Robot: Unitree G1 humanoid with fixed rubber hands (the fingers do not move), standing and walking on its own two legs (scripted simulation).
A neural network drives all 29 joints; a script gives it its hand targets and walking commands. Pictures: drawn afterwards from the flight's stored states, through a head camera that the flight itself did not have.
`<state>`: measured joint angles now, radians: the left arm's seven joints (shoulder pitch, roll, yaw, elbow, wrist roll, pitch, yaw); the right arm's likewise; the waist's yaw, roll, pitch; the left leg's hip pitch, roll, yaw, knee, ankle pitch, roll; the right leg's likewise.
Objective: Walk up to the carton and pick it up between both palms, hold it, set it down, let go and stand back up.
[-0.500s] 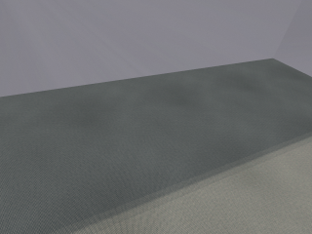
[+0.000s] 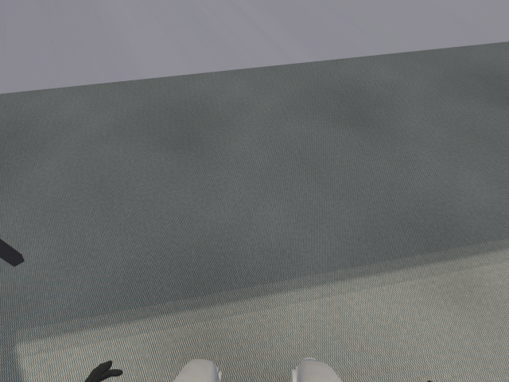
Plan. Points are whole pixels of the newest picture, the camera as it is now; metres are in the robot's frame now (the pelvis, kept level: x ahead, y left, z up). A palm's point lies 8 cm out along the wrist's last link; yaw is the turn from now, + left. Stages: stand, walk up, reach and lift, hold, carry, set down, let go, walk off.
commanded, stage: walk up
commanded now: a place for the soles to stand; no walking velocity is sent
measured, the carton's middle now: out of the picture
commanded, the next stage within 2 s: none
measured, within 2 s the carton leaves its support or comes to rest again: neither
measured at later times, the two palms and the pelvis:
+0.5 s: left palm out of the picture -0.05 +0.32 -0.12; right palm (381, 361) +0.17 -0.20 -0.09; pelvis -0.03 +0.01 +0.01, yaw +23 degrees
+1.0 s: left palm out of the picture -0.15 +0.26 -0.09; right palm (342, 351) +0.19 -0.14 -0.08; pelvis -0.06 +0.00 +0.01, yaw +51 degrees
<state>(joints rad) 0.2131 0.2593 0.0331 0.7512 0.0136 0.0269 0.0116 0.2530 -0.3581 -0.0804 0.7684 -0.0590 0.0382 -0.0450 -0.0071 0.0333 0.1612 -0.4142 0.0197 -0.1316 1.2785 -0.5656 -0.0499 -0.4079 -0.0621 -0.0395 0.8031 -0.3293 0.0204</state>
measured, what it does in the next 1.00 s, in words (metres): steps on the spot, turning left: left foot, then right foot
